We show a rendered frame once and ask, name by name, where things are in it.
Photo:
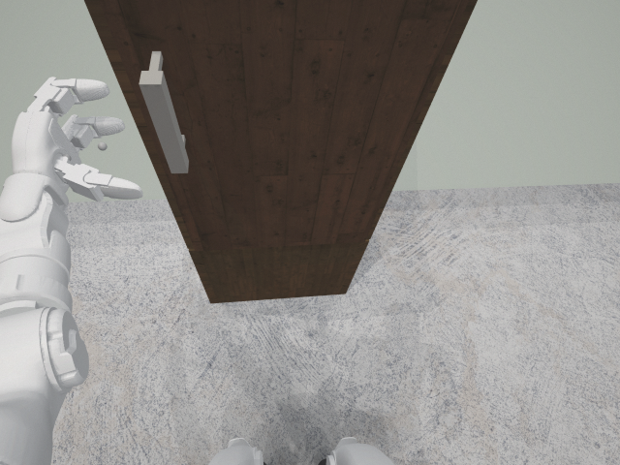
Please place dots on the right robot thigh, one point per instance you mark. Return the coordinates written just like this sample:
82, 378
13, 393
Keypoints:
357, 454

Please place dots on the handle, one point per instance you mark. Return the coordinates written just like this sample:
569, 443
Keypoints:
157, 97

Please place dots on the robot thigh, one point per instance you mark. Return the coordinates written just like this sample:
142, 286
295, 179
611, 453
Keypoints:
357, 454
238, 455

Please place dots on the left robot hand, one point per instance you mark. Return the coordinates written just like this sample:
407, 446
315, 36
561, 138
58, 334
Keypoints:
38, 141

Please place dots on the left robot thigh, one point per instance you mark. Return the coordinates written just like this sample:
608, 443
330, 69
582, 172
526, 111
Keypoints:
238, 455

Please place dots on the cupboard door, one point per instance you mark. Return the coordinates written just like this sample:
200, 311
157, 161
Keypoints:
296, 113

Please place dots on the left robot forearm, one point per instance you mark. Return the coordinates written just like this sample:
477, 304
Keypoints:
35, 256

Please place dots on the left robot upper arm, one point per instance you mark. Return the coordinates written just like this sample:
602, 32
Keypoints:
42, 357

